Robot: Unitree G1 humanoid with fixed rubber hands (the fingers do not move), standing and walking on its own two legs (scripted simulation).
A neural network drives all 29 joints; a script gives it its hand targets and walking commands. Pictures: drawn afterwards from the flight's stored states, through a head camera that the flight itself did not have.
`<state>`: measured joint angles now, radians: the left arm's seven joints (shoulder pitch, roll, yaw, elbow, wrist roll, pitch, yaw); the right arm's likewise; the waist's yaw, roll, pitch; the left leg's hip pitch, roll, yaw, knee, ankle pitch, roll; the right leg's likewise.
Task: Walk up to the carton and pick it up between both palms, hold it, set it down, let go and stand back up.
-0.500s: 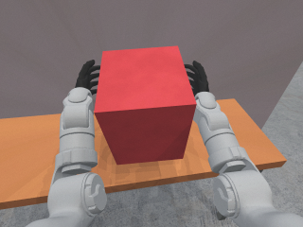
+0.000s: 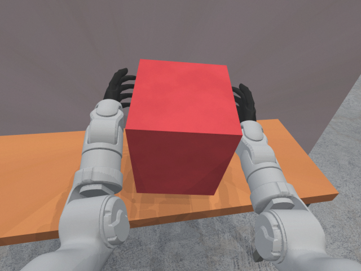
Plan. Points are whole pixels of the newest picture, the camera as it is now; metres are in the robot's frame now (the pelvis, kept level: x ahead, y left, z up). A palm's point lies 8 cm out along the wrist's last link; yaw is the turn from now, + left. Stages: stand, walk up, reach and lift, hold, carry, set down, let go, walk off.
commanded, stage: set down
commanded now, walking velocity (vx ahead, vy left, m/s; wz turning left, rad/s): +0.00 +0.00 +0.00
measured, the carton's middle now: (179, 132) +0.42 -0.02 +0.13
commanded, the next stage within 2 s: none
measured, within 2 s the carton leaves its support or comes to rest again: neither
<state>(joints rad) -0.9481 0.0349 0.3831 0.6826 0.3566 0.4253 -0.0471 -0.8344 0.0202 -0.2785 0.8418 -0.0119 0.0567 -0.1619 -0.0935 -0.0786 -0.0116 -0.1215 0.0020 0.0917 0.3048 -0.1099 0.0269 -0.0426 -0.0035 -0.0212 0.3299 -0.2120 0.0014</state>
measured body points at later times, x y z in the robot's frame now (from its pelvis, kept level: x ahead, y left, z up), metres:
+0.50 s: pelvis +0.01 +0.00 +0.00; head -0.01 +0.03 +0.45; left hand +0.46 +0.12 +0.19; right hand +0.42 -0.17 +0.17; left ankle +0.04 +0.10 -0.75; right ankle -0.02 -0.11 -0.75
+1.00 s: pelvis +0.02 +0.00 +0.00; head +0.01 +0.03 +0.45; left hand +0.48 +0.12 +0.18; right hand +0.42 -0.17 +0.16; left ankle +0.04 +0.10 -0.75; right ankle -0.02 -0.11 -0.75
